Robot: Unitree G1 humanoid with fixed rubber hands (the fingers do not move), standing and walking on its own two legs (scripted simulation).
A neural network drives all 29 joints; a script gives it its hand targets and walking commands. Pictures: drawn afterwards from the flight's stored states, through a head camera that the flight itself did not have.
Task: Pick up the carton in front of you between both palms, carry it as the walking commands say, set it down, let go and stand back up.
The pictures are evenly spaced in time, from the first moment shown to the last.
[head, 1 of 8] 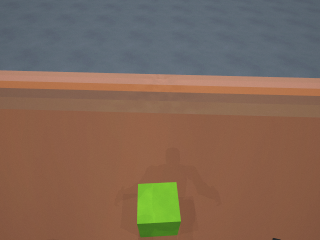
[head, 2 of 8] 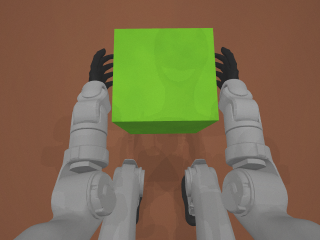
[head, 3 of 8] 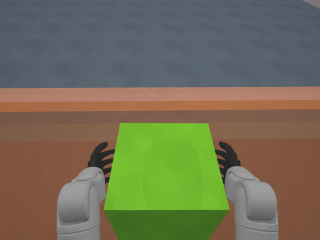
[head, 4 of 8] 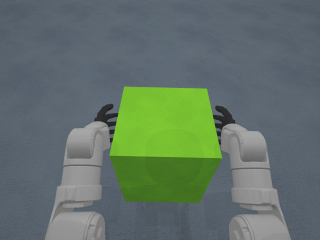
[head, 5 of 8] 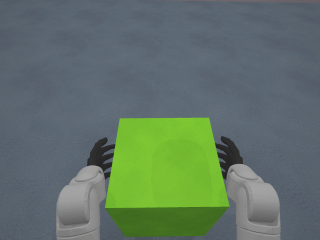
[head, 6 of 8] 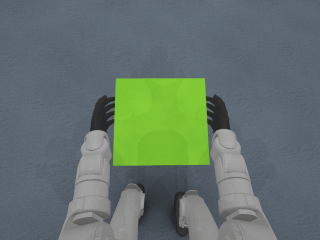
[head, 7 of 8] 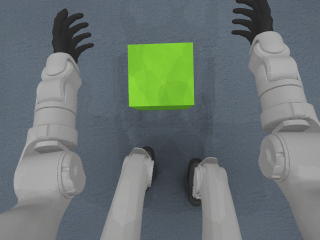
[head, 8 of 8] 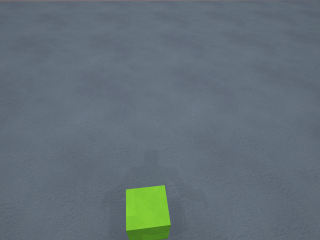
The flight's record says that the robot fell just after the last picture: no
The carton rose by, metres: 0.69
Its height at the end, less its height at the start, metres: -0.68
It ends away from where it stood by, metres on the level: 4.88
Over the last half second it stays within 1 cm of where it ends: yes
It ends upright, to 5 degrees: yes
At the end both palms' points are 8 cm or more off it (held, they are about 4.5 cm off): yes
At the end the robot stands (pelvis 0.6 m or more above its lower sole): yes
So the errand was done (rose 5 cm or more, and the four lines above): yes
